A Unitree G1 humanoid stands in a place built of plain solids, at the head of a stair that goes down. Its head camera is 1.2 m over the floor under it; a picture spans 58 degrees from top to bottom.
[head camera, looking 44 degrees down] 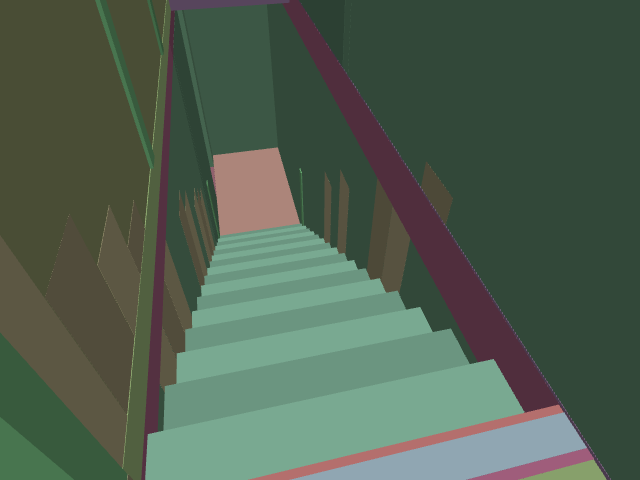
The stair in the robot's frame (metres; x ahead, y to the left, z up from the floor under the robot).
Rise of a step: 0.19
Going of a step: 0.26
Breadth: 1.20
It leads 13 degrees to the left of straight ahead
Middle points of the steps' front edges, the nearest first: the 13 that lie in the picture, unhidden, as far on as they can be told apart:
0.43 -0.10 0.00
0.69 -0.04 -0.18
0.95 0.02 -0.37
1.21 0.08 -0.56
1.46 0.14 -0.75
1.72 0.19 -0.93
1.98 0.25 -1.12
2.24 0.31 -1.31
2.50 0.37 -1.49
2.75 0.43 -1.68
3.01 0.49 -1.87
3.27 0.55 -2.06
3.53 0.61 -2.24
